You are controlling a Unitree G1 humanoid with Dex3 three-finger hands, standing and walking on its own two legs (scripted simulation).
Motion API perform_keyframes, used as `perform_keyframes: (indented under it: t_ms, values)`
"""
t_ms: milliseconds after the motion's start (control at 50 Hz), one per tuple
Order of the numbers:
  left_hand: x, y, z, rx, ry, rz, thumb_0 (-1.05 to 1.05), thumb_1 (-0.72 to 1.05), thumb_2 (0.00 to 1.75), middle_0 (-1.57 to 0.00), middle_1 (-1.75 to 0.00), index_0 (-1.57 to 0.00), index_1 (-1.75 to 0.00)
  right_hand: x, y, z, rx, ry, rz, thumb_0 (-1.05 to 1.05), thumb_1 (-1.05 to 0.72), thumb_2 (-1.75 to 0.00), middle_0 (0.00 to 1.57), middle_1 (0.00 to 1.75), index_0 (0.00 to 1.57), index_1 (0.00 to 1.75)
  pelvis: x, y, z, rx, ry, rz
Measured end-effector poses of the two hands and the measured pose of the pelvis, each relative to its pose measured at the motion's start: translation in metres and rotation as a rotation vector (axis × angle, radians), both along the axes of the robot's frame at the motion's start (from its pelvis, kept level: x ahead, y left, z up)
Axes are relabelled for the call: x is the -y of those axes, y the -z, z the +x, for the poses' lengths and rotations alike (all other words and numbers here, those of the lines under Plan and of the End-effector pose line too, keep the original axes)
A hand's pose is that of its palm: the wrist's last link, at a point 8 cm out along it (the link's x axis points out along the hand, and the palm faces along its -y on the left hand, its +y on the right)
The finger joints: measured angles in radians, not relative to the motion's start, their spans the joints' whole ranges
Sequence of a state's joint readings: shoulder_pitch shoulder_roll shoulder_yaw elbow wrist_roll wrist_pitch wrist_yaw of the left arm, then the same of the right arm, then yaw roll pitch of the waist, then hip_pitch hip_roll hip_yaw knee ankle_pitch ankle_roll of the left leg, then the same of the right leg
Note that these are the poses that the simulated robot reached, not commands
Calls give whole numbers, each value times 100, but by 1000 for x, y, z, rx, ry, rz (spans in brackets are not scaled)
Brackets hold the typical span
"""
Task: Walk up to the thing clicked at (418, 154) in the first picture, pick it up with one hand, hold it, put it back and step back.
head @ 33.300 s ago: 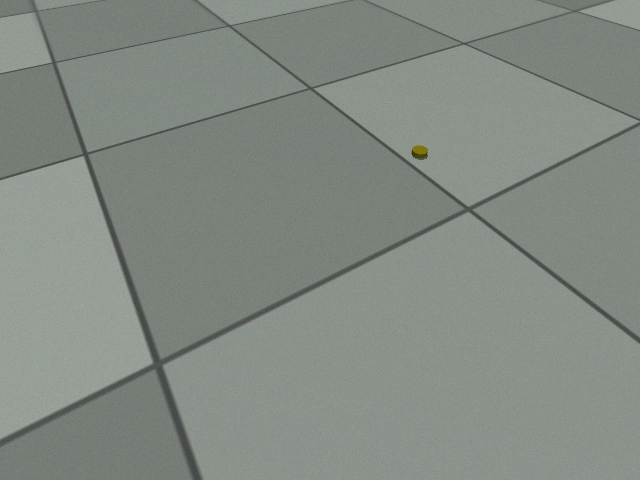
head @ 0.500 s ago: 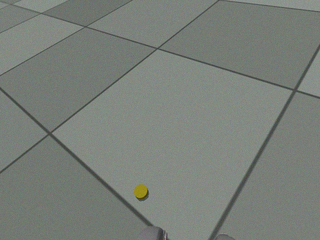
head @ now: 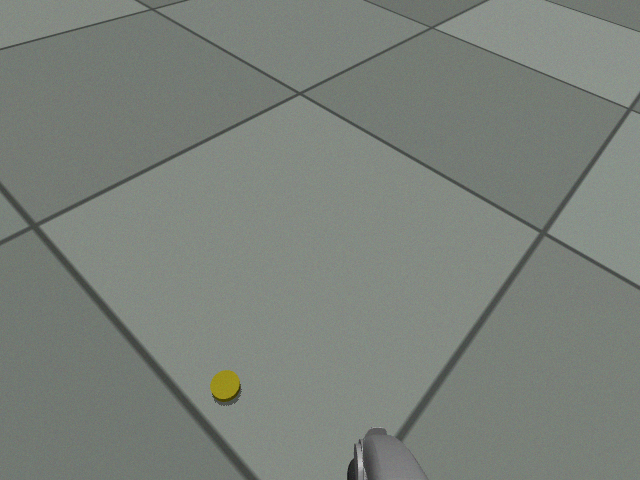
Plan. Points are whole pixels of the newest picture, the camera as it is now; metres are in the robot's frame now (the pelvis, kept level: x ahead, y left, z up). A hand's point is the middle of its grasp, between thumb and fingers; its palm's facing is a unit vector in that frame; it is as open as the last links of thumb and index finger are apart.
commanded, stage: walk up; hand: left
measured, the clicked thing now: (225, 385) +0.50 +0.22 -0.73
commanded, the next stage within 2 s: none
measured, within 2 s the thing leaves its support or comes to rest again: neither
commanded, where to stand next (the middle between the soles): +0.08 +0.03 m, yaw -6 degrees
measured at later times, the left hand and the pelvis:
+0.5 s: hand out of the picture +0.03 +0.41 -0.14, palm faces +0.05 -0.77 -0.64, open 7.4 cm; pelvis -0.06 +0.07 -0.04, yaw -2 degrees
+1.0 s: hand out of the picture +0.11 +0.27 -0.13, palm faces -0.25 -0.92 -0.29, open 7.4 cm; pelvis -0.03 +0.03 +0.03, yaw -10 degrees
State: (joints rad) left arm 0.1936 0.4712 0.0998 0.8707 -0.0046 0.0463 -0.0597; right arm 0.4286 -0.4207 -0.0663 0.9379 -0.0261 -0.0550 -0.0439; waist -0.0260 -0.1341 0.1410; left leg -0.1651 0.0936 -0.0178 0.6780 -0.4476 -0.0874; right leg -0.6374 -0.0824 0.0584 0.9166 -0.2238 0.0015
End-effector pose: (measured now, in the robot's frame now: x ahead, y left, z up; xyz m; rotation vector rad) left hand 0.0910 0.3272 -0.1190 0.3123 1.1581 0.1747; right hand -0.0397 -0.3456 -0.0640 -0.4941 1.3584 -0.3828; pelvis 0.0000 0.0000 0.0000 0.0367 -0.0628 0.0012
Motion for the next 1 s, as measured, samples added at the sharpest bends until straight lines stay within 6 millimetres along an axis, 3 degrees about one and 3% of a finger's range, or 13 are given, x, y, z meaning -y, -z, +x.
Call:
perform_keyframes:
  t_ms: [100,180,260,360,420,480,540,620,720,840,920,1000]
  values:
    - [43,23,13,-31,19,10,1,90,90,-21,-30,-21,-30,41,30,59,16,-16,-16,1,-90,-90,20,30,21,30,20,21,5,-21,34,-49]
    - [53,18,7,-47,57,47,1,90,90,-21,-30,-21,-30,33,52,105,103,-66,43,1,-91,-90,20,30,20,30,16,22,-7,-26,25,-47]
    - [29,1,-5,-5,25,144,1,89,90,-22,-30,-22,-30,7,72,130,160,-129,127,1,-91,-90,20,30,20,30,7,27,-15,-29,8,-55]
    - [-29,-21,-30,63,-32,277,1,89,90,-22,-30,-22,-30,-33,90,132,188,-180,206,1,-91,-90,20,30,20,30,-14,38,-27,-20,-12,-52]
    - [-71,-27,-50,69,-58,332,1,89,90,-21,-30,-21,-30,-56,92,119,200,-185,231,1,-91,-90,20,30,21,30,-36,44,-42,-17,-11,-28]
    - [-104,-30,-70,32,-75,358,1,90,90,-21,-30,-21,-30,-76,89,84,200,-145,238,0,-91,-90,20,30,21,30,-61,41,-55,-3,38,-2]
    - [-120,-37,-81,-21,-72,344,1,90,90,-21,-30,-21,-30,-93,80,41,166,-59,221,0,-91,-90,20,30,21,30,-77,27,-62,-12,29,-74]
    - [-125,-40,-87,-73,-17,276,1,90,90,-21,-30,-21,-30,-113,54,-8,123,20,213,1,-90,-90,20,30,21,30,-81,5,-68,-42,52,-43]
    - [-105,-33,-80,-107,60,140,1,90,90,-20,-30,-20,-30,-103,8,-63,96,96,114,1,-90,-90,21,30,21,30,-80,-18,-60,-46,94,-53]
    - [-60,-12,-39,-58,138,5,1,90,90,-20,-30,-21,-30,-73,-32,-109,59,179,-5,1,-90,-90,21,30,21,30,-64,-25,-54,-3,134,-41]
    - [-19,-14,-7,-12,190,-55,1,90,90,-21,-30,-21,-30,-54,-40,-115,49,204,-7,1,-90,-90,20,30,21,30,-48,-29,-44,0,159,-45]
    - [15,-24,22,10,240,-42,1,90,90,-21,-30,-21,-30,-36,-23,-100,48,210,50,1,-90,-90,20,30,21,30,-27,-27,-29,-14,173,-32]
